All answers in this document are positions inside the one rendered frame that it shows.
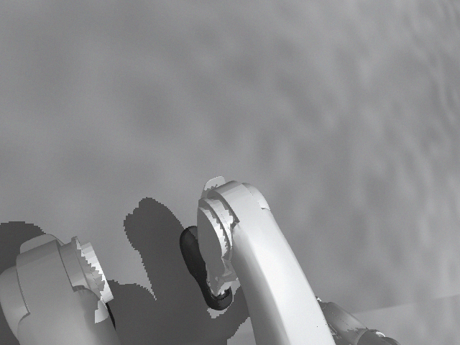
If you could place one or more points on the right robot foot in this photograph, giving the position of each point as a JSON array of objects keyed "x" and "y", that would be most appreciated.
[{"x": 197, "y": 267}]

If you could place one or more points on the right robot arm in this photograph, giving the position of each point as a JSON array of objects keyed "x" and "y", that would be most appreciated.
[{"x": 375, "y": 337}]

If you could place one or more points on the right robot hand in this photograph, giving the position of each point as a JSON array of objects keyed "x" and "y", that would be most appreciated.
[{"x": 346, "y": 327}]

